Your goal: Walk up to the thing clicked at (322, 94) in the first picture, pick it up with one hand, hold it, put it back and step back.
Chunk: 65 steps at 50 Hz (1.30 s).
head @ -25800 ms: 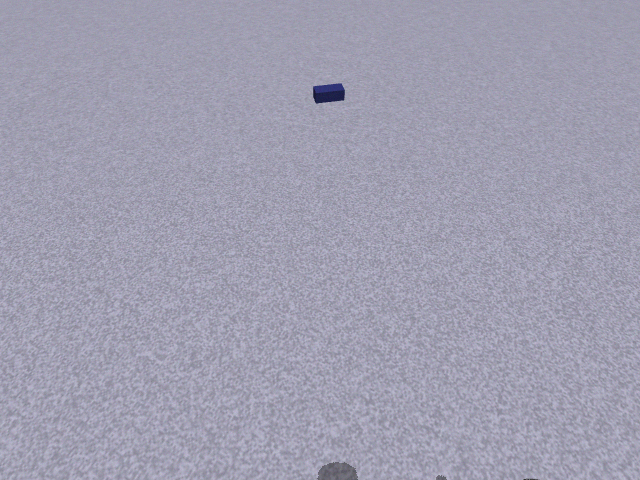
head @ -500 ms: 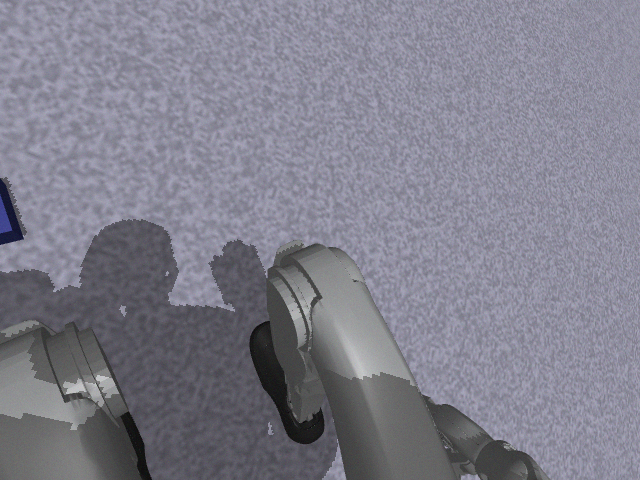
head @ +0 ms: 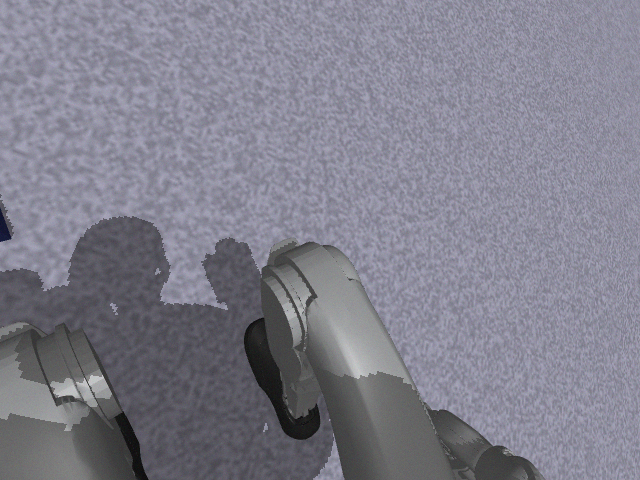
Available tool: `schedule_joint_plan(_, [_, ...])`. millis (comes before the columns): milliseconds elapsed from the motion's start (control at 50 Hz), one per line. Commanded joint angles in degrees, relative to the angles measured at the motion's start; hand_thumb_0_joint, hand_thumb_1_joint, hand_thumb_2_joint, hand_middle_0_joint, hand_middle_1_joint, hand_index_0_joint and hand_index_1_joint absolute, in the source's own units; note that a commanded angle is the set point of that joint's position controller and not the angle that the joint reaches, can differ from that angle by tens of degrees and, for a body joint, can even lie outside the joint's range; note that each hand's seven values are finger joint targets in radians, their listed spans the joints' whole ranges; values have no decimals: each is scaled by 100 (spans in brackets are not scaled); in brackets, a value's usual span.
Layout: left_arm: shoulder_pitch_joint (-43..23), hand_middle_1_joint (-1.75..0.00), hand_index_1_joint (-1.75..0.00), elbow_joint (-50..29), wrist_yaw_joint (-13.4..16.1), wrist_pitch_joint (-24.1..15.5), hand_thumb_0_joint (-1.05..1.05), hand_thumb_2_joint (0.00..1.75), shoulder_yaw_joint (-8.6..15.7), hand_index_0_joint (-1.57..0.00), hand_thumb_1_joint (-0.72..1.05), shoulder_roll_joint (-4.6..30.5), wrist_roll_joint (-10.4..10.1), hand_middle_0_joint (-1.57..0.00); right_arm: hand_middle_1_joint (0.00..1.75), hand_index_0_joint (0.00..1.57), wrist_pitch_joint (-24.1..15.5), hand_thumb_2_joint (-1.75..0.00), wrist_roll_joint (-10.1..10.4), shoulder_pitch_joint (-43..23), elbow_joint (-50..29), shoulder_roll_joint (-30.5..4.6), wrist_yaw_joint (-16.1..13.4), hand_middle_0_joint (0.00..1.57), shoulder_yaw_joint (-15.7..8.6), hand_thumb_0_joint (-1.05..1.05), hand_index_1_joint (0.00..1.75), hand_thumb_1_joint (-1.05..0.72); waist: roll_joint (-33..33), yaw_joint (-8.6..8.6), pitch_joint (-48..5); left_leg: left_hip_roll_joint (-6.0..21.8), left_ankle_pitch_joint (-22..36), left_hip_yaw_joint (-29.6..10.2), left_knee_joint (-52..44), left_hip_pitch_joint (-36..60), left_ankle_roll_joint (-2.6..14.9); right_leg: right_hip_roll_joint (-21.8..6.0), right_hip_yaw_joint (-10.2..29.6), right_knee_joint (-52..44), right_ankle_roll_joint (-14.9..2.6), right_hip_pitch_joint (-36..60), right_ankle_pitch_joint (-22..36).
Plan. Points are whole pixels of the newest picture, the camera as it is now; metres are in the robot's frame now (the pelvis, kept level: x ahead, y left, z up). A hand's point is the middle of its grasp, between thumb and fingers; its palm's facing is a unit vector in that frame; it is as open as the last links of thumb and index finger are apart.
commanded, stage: close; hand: left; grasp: from above
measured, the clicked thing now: out of the picture +0.44 +0.32 -0.27
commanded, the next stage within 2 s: settle in 1.12 s
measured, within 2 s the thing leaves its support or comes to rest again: leaves its support in 1.46 s
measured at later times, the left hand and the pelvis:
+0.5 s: hand out of the picture +0.43 +0.31 -0.24, palm faces -0.43 -0.13 -0.89, open 11.1 cm; pelvis +0.00 +0.00 +0.00, yaw +0 degrees
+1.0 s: hand out of the picture +0.43 +0.31 -0.24, palm faces -0.43 -0.13 -0.89, open 10.7 cm; pelvis +0.00 +0.00 +0.00, yaw +0 degrees
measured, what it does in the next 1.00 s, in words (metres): stands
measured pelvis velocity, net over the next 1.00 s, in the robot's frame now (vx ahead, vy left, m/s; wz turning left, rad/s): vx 0.00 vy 0.00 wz -0.01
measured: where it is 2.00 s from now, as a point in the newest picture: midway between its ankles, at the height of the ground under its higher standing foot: (215, 439)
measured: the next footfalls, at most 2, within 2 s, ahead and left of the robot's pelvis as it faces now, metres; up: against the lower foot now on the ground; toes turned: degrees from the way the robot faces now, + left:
none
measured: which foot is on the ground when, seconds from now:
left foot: down 0.00-1.00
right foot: down 0.00-1.00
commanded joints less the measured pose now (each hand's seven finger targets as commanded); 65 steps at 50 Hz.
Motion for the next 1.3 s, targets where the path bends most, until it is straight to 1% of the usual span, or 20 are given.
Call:
schedule_joint_plan(0, [-1286,-85,-84,-576,339,-31,0,82,19,-32,-18,1096,-37,-31,30,20,-1,-90,7,913,-18,-1880,-66,20,-587,0,30,-89,2742,-257,-3541,101,1066,696,-1448,2670,136,250,-582,-1353,-413,2022,1532])
schedule_joint_plan(200, [-1463,-80,-79,-565,333,108,0,76,-104,-40,-8,1059,-85,-39,30,20,-59,-90,33,787,-46,-1914,-85,20,-603,0,30,-89,2756,-289,-3378,113,892,639,-1500,2640,122,225,-608,-1365,-430,1822,1344])
schedule_joint_plan(220, [-1438,-78,-77,-463,306,124,0,76,-54,-41,-7,1044,-104,-40,30,20,-75,-90,60,851,-68,-1823,-68,20,-542,0,30,-89,2635,-328,-3329,107,859,620,-1490,2626,121,200,-636,-1327,-420,1813,1345])
schedule_joint_plan(260, [-1499,-79,-77,-623,299,95,0,74,22,-40,-8,1145,-97,-38,30,20,-65,-90,60,902,9,-1857,-58,20,-555,0,30,-89,2852,-243,-3548,118,1067,582,-1549,2810,89,206,-675,-1263,-434,1831,1493])
schedule_joint_plan(300, [-1353,-78,-76,-419,252,100,0,70,-75,-39,-8,1038,-73,-37,30,20,-88,-90,41,866,-43,-1841,-30,20,-506,0,30,-89,2848,-321,-3438,124,1167,594,-1478,2831,90,210,-691,-1218,-415,1852,1617])
schedule_joint_plan(360, [-1358,-77,-75,-464,272,117,0,71,53,-44,-2,1227,-110,-42,30,20,-43,-90,65,928,-77,-1851,-44,20,-492,0,30,-89,2755,-267,-3512,108,1203,682,-1453,2746,124,226,-606,-1321,-402,2046,1672])
schedule_joint_plan(420, [-1341,-78,-76,-558,255,108,0,73,50,-46,0,1204,-135,-44,30,20,-36,-90,51,821,-79,-1842,-62,20,-494,0,30,-89,2825,-221,-3504,117,1081,600,-1559,2741,96,215,-684,-1294,-436,1910,1492])
schedule_joint_plan(500, [-1412,-77,-75,-514,217,76,0,72,-25,-50,6,1126,-123,-48,30,20,-12,-90,34,897,-112,-1865,-53,20,-493,0,30,-89,2732,-321,-3421,104,1058,638,-1444,2628,137,218,-653,-1284,-413,1894,1527])
schedule_joint_plan(600, [-1195,-74,-73,-455,222,39,0,71,44,-53,10,1221,-144,-52,30,20,42,-90,21,880,-97,-1828,-119,20,-455,0,30,-89,2626,-215,-3551,129,1101,640,-1468,2651,136,269,-594,-1365,-413,2072,1535])
schedule_joint_plan(700, [-1285,-72,-70,-450,203,17,0,69,23,-61,19,1279,-153,-59,30,20,28,-90,15,886,-157,-1836,-136,20,-394,0,30,-89,2528,-306,-3397,117,991,629,-1440,2568,161,239,-643,-1381,-390,1972,1447])
schedule_joint_plan(740, [-1243,-71,-70,-516,231,-1,0,71,100,-63,22,1420,-149,-61,30,20,62,-90,40,846,-139,-1866,-177,20,-429,0,30,-89,2668,-199,-3425,121,954,639,-1489,2546,141,244,-581,-1386,-421,2015,1378])
schedule_joint_plan(780, [-1210,-72,-70,-545,223,10,0,72,102,-64,24,1335,-126,-63,30,20,77,-90,10,876,-149,-1849,-175,20,-417,0,30,-89,2656,-211,-3471,129,995,601,-1518,2595,132,252,-655,-1357,-420,1955,1393])
schedule_joint_plan(820, [-1318,-71,-70,-511,182,6,0,72,-66,-66,26,1218,-118,-65,30,20,52,-90,15,840,-166,-1861,-165,20,-438,0,30,-89,2631,-305,-3326,126,896,601,-1494,2574,134,240,-645,-1325,-420,1844,1341])
schedule_joint_plan(880, [-1404,-68,-68,-676,188,14,0,72,82,-68,28,1485,-78,-68,30,20,46,-90,37,922,-201,-1911,-170,20,-434,0,30,-89,2646,-270,-3479,120,1047,624,-1435,2630,157,242,-622,-1364,-393,1956,1480])
schedule_joint_plan(980, [-1294,-72,-71,-603,258,56,0,77,114,-73,36,1399,-123,-72,30,20,96,-90,1,912,-126,-1860,-221,20,-439,0,30,-89,2638,-210,-3501,127,989,633,-1472,2545,147,254,-590,-1411,-415,1992,1399])
schedule_joint_plan(1080, [-1370,-72,-71,-597,231,55,0,77,132,-76,40,1415,-96,-75,30,20,103,-90,14,933,-156,-1899,-203,20,-437,0,30,-89,2769,-252,-3492,123,1100,586,-1491,2644,124,234,-667,-1286,-421,1884,1496])
schedule_joint_plan(1100, [-1225,-72,-72,-285,196,87,0,79,48,-77,40,1257,-106,-76,30,20,95,-90,-4,887,-194,-1823,-182,20,-393,0,30,-89,2602,-333,-3259,119,992,590,-1455,2532,140,223,-663,-1283,-409,1836,1440])
schedule_joint_plan(1180, [-1310,-74,-73,-398,161,94,0,81,58,-80,45,1400,-124,-80,30,20,79,-90,-2,867,-237,-1886,-187,20,-379,0,30,-89,2523,-332,-3166,111,871,601,-1485,2485,154,218,-635,-1351,-399,1821,1307])
schedule_joint_plan(1200, [-1270,-73,-73,-510,191,84,0,83,198,-80,45,1545,-123,-80,30,20,116,-90,11,935,-208,-1924,-208,20,-422,0,30,-89,2648,-221,-3412,118,982,612,-1505,2590,147,245,-595,-1392,-411,2002,1386])
schedule_joint_plan(1280, [-1363,-76,-76,-567,116,127,0,85,51,-81,38,1382,-137,-80,30,20,91,-90,15,864,-235,-1869,-194,20,-405,0,30,-91,2624,-288,-3264,101,866,609,-1472,2492,149,205,-640,-1330,-405,1757,1304])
